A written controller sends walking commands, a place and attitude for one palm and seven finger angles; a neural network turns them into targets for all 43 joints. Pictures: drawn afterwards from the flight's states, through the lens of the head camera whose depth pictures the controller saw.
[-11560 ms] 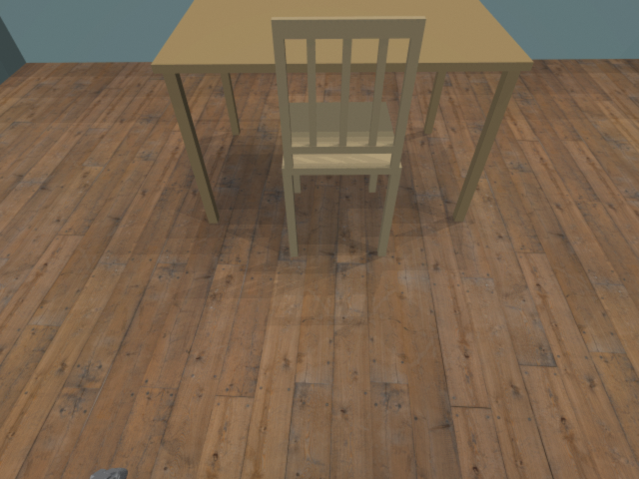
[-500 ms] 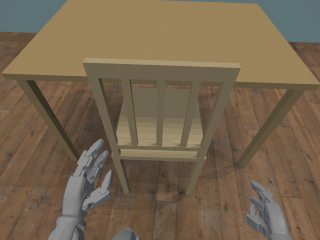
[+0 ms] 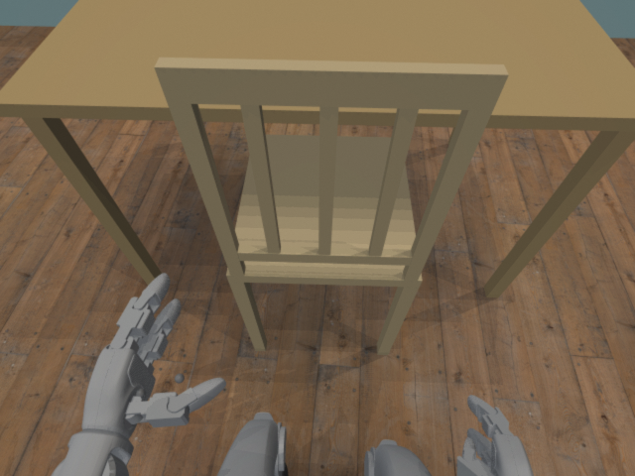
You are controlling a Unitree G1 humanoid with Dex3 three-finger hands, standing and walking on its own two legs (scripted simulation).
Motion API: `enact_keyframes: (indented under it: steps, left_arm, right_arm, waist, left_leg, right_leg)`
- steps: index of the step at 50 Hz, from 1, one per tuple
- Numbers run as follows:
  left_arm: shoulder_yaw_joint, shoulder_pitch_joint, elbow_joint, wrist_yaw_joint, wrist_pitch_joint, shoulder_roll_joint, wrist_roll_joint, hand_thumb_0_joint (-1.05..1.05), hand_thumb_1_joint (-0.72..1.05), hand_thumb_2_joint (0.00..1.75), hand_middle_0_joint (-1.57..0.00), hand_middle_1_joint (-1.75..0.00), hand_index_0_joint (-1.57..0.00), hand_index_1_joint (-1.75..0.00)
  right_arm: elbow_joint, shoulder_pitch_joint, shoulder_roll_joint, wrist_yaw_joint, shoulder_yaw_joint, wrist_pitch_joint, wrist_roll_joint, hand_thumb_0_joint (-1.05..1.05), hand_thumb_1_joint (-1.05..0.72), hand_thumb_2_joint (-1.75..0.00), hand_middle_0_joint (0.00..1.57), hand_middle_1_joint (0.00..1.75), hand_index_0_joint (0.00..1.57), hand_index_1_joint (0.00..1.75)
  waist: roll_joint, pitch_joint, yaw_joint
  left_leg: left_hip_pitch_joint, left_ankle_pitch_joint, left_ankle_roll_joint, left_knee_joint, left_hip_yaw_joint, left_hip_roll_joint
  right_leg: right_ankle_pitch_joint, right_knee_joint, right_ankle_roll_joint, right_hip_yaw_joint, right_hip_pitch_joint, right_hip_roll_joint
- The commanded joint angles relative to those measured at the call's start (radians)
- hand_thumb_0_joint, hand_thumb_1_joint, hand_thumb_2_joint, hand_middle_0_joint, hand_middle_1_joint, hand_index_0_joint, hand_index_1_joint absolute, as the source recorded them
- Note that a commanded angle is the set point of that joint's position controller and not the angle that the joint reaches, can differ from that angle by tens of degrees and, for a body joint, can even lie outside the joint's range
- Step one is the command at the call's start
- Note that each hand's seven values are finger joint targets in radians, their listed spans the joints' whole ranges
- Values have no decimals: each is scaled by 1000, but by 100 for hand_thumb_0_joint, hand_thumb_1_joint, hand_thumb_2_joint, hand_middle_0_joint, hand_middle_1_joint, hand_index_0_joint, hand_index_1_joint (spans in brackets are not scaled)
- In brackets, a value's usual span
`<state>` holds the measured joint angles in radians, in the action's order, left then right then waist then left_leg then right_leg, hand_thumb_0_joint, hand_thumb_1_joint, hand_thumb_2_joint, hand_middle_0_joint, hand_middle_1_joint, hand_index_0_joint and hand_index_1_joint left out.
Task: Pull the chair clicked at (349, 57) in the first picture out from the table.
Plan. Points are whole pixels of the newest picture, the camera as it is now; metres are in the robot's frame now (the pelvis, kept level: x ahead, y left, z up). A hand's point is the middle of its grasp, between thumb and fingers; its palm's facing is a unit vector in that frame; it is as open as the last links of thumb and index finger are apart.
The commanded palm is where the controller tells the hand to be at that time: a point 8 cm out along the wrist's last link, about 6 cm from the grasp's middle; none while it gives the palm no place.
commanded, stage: raise the hand toward the chair's back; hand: left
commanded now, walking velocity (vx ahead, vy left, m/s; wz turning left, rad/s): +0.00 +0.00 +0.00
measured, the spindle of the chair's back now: (326, 193) +0.51 +0.02 +0.03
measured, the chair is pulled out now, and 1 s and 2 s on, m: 0.00 0.00 0.00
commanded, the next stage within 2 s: aim the fingers beside a spindle in 1.26 s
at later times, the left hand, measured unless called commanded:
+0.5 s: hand (143, 359) +0.24 +0.20 +0.06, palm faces +0.04 -1.00 -0.05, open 16.6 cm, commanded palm +0.22 +0.26 +0.06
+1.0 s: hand (135, 338) +0.26 +0.22 +0.06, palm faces +0.01 -1.00 -0.05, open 17.0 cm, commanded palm +0.24 +0.28 +0.06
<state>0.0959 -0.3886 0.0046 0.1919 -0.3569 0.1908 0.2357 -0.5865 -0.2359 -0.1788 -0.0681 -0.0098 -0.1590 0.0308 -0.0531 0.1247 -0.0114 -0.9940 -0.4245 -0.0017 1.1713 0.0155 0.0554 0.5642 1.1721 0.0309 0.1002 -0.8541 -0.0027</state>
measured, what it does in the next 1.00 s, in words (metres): stands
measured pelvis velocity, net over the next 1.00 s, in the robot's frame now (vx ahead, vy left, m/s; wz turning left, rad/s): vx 0.02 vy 0.01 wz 0.01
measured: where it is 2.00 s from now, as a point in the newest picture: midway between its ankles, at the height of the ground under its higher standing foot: outside the picture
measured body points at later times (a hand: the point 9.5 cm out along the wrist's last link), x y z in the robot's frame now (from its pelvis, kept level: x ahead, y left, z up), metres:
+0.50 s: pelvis +0.01 +0.01 +0.01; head +0.08 +0.02 +0.46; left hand +0.23 +0.26 +0.06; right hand +0.22 -0.21 -0.06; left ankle +0.08 +0.12 -0.64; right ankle +0.01 -0.10 -0.64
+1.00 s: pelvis +0.02 +0.01 +0.02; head +0.08 +0.02 +0.47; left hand +0.25 +0.27 +0.07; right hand +0.18 -0.24 -0.06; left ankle +0.08 +0.12 -0.64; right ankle +0.01 -0.10 -0.64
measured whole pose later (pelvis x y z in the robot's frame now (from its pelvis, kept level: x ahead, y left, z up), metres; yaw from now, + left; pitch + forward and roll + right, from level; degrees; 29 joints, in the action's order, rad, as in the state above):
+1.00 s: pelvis +0.02 +0.01 +0.02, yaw +0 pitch +13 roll -3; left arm 0.21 -0.28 -0.13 0.28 -0.40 0.26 0.28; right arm -0.58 -0.25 -0.25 -0.06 0.01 -0.19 0.04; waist -0.04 0.11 -0.03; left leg -0.89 -0.41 0.02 1.06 0.01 0.04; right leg 0.53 1.04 0.01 0.09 -0.73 0.01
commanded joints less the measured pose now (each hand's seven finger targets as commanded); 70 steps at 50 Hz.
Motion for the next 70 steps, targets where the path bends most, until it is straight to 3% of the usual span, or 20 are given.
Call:
enact_keyframes:
  steps: [1, 4, 6, 7, 10, 18, 37, 42, 48, 51, 53, 58, 67, 70]
  left_arm:
    - [82, -10, 210, -58, -131, 92, 6, 0, -10, 47, -10, -14, -10, -14]
    - [68, 13, 156, -42, -157, 98, -5, 0, -17, 44, -9, -13, -9, -13]
    - [70, 26, 155, -25, -166, 110, 2, 0, -22, 42, -9, -12, -9, -12]
    - [77, 33, 146, -17, -166, 122, 4, 0, -24, 41, -9, -12, -9, -12]
    - [95, 29, 203, -11, -171, 133, 15, 0, -31, 38, -8, -11, -8, -11]
    - [97, 57, 171, -10, -145, 130, 7, 0, -50, 30, -6, -8, -6, -8]
    - [204, 180, 87, 86, -98, 221, 58, 0, -50, 30, -6, -8, -6, -8]
    - [200, 162, 52, 97, -100, 202, 69, 0, -50, 30, -6, -8, -6, -8]
    - [200, 174, 64, 84, -120, 213, 60, 0, -50, 30, -6, -8, -6, -8]
    - [208, 176, 94, 74, -134, 218, 61, 0, -50, 30, -6, -8, -6, -8]
    - [206, 169, 76, 67, -134, 214, 58, 0, -50, 30, -6, -8, -6, -8]
    - [192, 182, 62, 74, -135, 205, 55, 0, -50, 30, -6, -8, -6, -8]
    - [206, 186, 56, 87, -129, 216, 61, 0, -50, 30, -6, -8, -6, -8]
    - [190, 265, 31, 92, -132, 205, 60, 0, -50, 30, -6, -8, -6, -8]
  right_arm:
    - [175, 107, -144, -9, 67, -78, -7, 0, -90, -90, 20, 30, 20, 30]
    - [171, 97, -164, -6, 69, -82, -4, 0, -90, -90, 20, 30, 20, 30]
    - [178, 89, -174, -6, 69, -85, -3, 0, -90, -90, 20, 30, 20, 30]
    - [175, 89, -176, -8, 72, -87, -1, 0, -90, -90, 20, 30, 20, 30]
    - [181, 73, -180, -7, 75, -91, -1, 0, -90, -90, 20, 30, 20, 30]
    - [184, 64, -184, 2, 71, -73, -4, 0, -90, -90, 20, 30, 20, 30]
    - [169, 52, -199, -14, 58, -80, 6, 0, -90, -90, 20, 30, 20, 30]
    - [163, 47, -201, -10, 63, -88, 7, 0, -90, -90, 20, 30, 20, 30]
    - [164, 45, -206, -4, 67, -92, 7, 0, -90, -90, 20, 30, 20, 30]
    - [165, 42, -204, -2, 66, -95, 3, 0, -90, -90, 20, 30, 20, 30]
    - [163, 41, -204, 0, 67, -91, 4, 0, -90, -90, 20, 30, 20, 30]
    - [163, 40, -207, -1, 66, -92, 6, 0, -90, -90, 20, 30, 20, 30]
    - [161, 44, -202, -4, 64, -93, 8, 0, -90, -90, 20, 30, 20, 30]
    - [156, 41, -207, -7, 58, -92, 6, 0, -90, -90, 20, 30, 20, 30]
  waist:
    - [43, 196, 4]
    - [54, 159, -9]
    - [23, 168, -7]
    - [37, 170, -9]
    - [-10, 243, 5]
    - [-21, 203, -10]
    - [-13, 207, -10]
    - [14, 208, -6]
    - [-13, 191, -8]
    - [-37, 219, -3]
    - [-10, 207, -11]
    - [-12, 199, -16]
    - [8, 207, -12]
    - [14, 183, -30]
  left_leg:
    - [246, 79, 29, -182, 24, -31]
    - [232, 38, 29, -187, 22, -32]
    - [240, 19, 28, -196, 22, -35]
    - [245, 27, 30, -198, 25, -33]
    - [318, 94, 28, -213, 27, -31]
    - [355, 136, 22, -230, 43, -27]
    - [381, 144, 26, -255, 34, -35]
    - [372, 169, 26, -256, 28, -39]
    - [370, 143, 26, -265, 27, -37]
    - [396, 165, 25, -269, 29, -36]
    - [385, 153, 27, -267, 28, -36]
    - [380, 133, 26, -264, 26, -35]
    - [378, 156, 29, -251, 24, -38]
    - [352, 115, 29, -243, 24, -38]
  right_leg:
    - [-87, -251, -16, -54, 45, -5]
    - [-47, -258, -15, -55, 18, -3]
    - [-33, -259, -13, -54, 20, -1]
    - [-46, -261, -12, -53, 27, -3]
    - [-125, -246, -9, -35, 61, -6]
    - [-181, -243, -8, -13, 51, -12]
    - [-197, -308, -13, -27, 119, -15]
    - [-225, -310, -15, -29, 139, -14]
    - [-193, -309, -15, -30, 118, -13]
    - [-211, -300, -12, -25, 123, -11]
    - [-205, -304, -16, -26, 119, -14]
    - [-189, -304, -17, -29, 108, -15]
    - [-221, -305, -17, -36, 123, -14]
    - [-180, -303, -20, -39, 86, -12]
